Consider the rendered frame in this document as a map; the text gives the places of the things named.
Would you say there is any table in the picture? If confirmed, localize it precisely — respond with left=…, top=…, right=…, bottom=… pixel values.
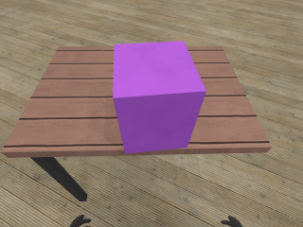
left=1, top=46, right=272, bottom=201

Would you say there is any carton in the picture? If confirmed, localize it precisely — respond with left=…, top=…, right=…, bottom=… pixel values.
left=113, top=41, right=206, bottom=154

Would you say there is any left robot hand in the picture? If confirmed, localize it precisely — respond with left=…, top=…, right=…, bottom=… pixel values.
left=69, top=214, right=91, bottom=227

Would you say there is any right robot hand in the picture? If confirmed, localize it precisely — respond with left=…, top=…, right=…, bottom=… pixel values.
left=221, top=216, right=242, bottom=227

